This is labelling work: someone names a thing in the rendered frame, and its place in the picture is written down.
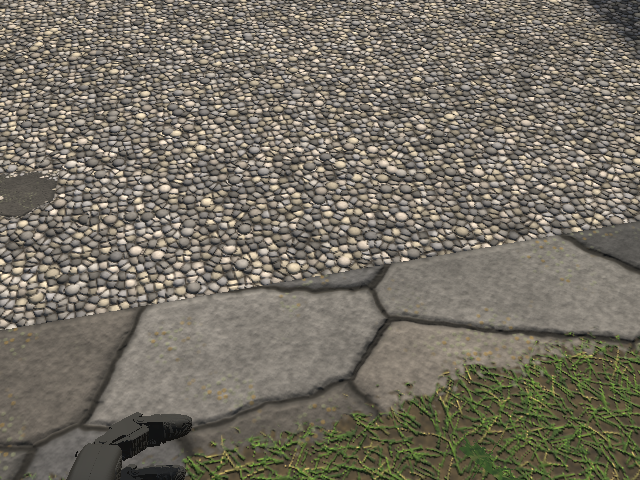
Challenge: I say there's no robot left hand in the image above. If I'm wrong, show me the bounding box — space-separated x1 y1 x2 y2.
66 412 192 480

